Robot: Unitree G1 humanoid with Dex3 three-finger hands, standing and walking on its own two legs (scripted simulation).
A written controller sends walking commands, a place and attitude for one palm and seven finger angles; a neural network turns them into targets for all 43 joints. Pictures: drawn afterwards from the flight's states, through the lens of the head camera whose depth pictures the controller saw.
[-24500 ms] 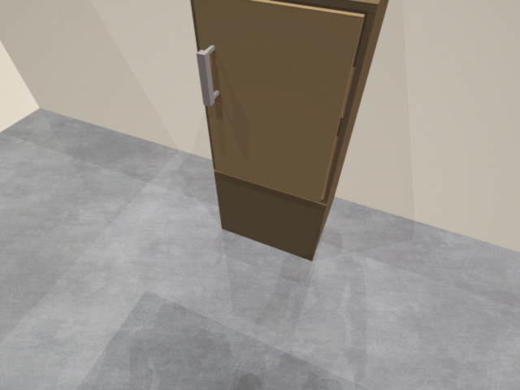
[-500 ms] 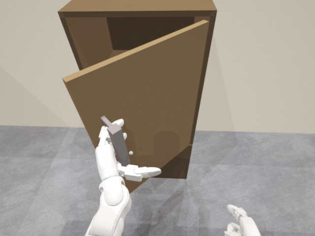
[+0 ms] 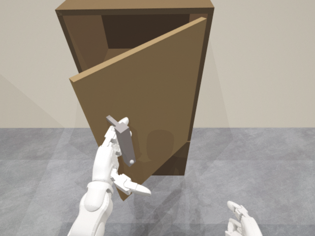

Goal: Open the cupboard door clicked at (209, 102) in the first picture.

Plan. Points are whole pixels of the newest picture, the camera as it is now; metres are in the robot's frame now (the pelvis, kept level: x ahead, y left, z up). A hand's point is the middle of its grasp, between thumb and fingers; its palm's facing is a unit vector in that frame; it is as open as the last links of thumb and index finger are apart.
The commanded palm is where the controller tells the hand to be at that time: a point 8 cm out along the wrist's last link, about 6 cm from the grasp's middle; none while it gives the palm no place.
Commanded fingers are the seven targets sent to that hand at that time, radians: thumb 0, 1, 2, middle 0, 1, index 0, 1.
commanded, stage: slide the hand sideways off the handle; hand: left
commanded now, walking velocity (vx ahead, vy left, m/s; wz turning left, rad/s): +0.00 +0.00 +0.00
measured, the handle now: (120, 141) +0.33 +0.11 +0.08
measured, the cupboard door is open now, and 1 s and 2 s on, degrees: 46 46 46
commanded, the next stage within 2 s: draw the hand back to the body in 0.78 s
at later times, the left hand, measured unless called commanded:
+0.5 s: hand (106, 185) +0.22 +0.12 +0.08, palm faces +0.02 -1.00 -0.04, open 16.2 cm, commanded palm +0.19 +0.19 +0.08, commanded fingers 0.00 -0.50 0.30 -0.15 -0.30 -0.15 -0.30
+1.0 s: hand (86, 194) +0.20 +0.16 +0.08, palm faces +0.01 -1.00 -0.05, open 16.3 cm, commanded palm +0.17 +0.23 +0.09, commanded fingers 0.00 -0.50 0.30 -0.15 -0.30 -0.15 -0.30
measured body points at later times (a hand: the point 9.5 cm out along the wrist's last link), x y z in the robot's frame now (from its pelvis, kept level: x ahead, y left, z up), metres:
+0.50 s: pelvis +0.01 -0.01 -0.01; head +0.02 -0.02 +0.44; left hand +0.21 +0.18 +0.08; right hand +0.20 -0.22 -0.08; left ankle +0.03 +0.10 -0.71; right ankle -0.01 -0.08 -0.71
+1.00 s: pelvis +0.01 -0.01 -0.01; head +0.02 -0.02 +0.44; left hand +0.19 +0.22 +0.08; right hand +0.19 -0.23 -0.09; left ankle +0.03 +0.10 -0.71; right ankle -0.01 -0.08 -0.71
